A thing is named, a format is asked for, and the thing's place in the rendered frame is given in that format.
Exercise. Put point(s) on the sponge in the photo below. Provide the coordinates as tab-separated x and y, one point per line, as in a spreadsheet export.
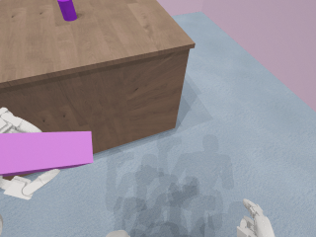
32	152

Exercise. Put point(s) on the robot left hand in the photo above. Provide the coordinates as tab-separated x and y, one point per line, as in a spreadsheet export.
20	187

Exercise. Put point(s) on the robot right hand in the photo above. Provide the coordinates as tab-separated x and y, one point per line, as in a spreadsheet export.
260	227

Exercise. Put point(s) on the table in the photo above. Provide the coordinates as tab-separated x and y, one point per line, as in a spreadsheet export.
118	70

